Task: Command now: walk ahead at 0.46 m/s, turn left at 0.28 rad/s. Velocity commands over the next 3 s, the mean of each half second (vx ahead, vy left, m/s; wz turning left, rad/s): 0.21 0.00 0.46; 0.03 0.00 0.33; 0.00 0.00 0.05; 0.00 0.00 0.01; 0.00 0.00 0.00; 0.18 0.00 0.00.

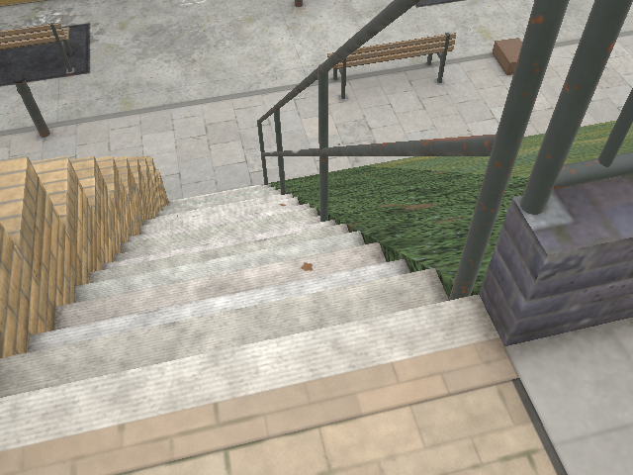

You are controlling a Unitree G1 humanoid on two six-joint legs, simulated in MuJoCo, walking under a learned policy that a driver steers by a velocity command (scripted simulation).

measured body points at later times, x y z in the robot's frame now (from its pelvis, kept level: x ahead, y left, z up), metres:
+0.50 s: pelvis +0.18 +0.04 -0.01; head +0.23 +0.07 +0.44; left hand +0.27 +0.34 -0.12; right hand +0.40 -0.19 -0.10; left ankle +0.26 +0.13 -0.74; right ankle +0.17 -0.12 -0.66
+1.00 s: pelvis +0.22 -0.01 +0.00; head +0.25 -0.03 +0.45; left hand +0.22 +0.27 -0.10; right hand +0.47 -0.20 -0.11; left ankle +0.15 +0.12 -0.69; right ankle +0.27 -0.11 -0.74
